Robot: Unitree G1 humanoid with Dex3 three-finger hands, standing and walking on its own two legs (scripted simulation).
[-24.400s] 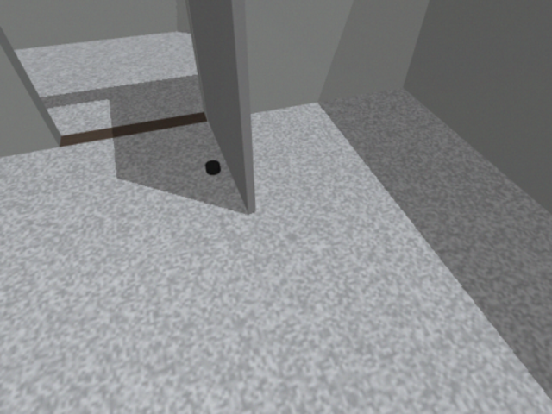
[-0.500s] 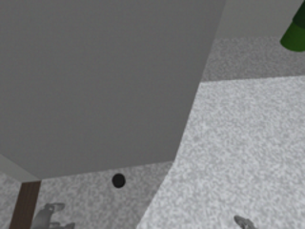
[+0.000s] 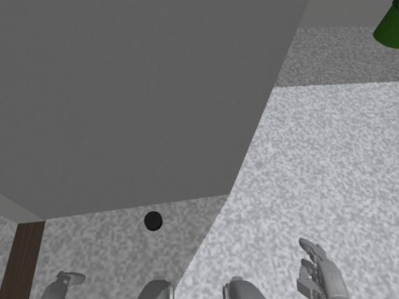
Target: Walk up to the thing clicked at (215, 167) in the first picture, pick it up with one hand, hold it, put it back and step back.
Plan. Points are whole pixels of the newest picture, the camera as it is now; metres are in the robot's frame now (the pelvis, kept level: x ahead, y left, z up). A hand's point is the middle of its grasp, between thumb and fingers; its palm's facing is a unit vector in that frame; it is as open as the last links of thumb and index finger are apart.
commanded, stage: rise first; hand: left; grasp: from above
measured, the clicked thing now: (153, 221) +0.47 +0.18 -0.68
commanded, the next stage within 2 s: none
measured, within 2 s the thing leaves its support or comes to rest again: neither
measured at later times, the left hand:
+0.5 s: hand (101, 280) +0.20 +0.25 -0.28, palm faces -0.40 -0.60 -0.69, open 13.9 cm
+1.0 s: hand (121, 238) +0.34 +0.25 -0.43, palm faces -0.48 -0.14 -0.87, open 14.0 cm
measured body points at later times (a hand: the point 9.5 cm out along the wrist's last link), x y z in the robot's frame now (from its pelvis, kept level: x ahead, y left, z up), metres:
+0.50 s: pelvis -0.04 -0.01 -0.13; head +0.11 +0.00 +0.29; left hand +0.22 +0.28 -0.24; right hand +0.15 -0.28 -0.23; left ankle +0.01 +0.10 -0.66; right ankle +0.00 -0.13 -0.66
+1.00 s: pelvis -0.09 -0.01 -0.28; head +0.13 +0.02 +0.11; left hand +0.36 +0.26 -0.38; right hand -0.02 -0.29 -0.41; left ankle +0.01 +0.10 -0.66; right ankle +0.00 -0.13 -0.66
